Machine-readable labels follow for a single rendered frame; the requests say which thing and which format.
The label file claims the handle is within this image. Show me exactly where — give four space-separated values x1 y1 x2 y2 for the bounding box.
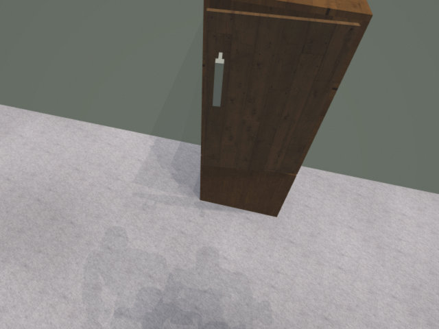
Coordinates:
213 52 224 107

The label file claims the cupboard door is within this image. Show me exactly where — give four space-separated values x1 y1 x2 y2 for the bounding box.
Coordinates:
202 8 360 173

